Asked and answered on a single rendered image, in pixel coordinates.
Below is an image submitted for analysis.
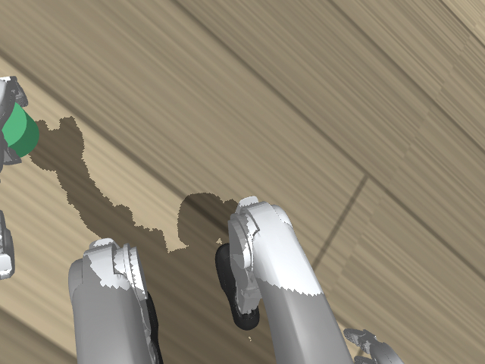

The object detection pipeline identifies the right robot foot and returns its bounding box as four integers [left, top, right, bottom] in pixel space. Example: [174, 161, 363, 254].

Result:
[215, 243, 260, 331]

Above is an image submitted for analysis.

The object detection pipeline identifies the left robot arm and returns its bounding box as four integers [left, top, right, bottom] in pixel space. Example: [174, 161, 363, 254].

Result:
[0, 129, 15, 280]

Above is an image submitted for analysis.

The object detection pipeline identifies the tin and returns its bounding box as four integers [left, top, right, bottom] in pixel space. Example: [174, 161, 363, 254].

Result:
[2, 102, 39, 158]

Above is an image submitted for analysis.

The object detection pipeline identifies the left robot foot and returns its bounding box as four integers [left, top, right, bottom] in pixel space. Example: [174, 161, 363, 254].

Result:
[145, 292, 164, 364]

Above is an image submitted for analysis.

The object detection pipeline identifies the left robot hand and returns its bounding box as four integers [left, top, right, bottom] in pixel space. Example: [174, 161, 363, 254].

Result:
[0, 76, 28, 165]

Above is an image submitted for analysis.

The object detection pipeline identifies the right robot hand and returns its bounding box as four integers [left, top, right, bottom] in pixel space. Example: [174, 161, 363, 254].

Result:
[343, 328, 405, 364]

